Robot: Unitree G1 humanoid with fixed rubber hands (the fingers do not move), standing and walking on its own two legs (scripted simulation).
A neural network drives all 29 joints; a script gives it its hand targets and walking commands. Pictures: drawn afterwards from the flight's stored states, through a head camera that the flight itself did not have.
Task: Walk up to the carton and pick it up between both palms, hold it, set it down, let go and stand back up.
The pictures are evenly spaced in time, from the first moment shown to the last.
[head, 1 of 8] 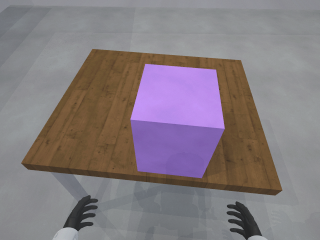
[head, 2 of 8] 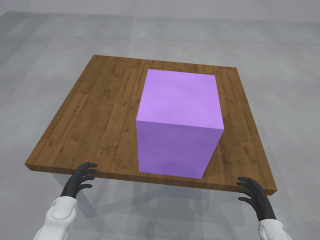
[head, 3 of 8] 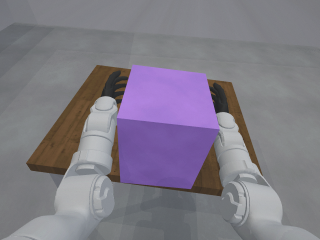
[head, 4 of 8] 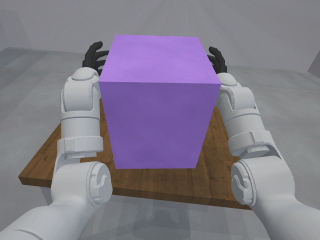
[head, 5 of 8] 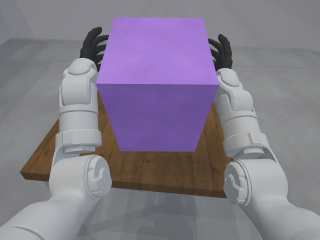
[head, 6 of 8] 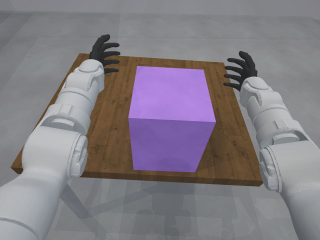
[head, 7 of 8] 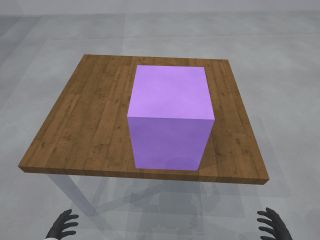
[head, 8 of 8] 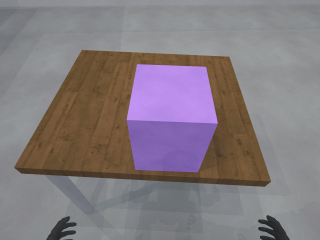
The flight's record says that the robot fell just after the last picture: no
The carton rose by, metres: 0.22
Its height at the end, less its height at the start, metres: +0.00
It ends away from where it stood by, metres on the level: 0.01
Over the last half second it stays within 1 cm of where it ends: yes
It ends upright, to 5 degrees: yes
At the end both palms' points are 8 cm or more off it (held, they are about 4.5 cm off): yes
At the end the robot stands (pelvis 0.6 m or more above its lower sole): yes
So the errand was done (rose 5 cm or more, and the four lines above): yes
